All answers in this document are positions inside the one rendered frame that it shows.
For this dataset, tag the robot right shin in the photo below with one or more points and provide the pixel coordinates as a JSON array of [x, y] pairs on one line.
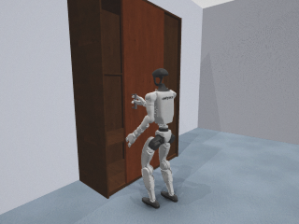
[[168, 180]]

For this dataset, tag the left robot forearm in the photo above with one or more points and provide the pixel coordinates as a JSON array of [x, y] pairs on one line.
[[142, 127]]

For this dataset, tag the wardrobe door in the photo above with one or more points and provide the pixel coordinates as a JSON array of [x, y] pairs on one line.
[[142, 52], [171, 66]]

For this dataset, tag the humanoid robot head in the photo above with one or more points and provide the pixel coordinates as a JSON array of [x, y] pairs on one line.
[[160, 73]]

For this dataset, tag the robot left upper arm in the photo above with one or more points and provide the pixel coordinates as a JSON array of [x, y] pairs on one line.
[[150, 99]]

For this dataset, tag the robot left hand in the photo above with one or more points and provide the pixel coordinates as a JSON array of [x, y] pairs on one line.
[[131, 139]]

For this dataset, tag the robot right hand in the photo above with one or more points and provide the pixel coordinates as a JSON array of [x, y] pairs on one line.
[[140, 100]]

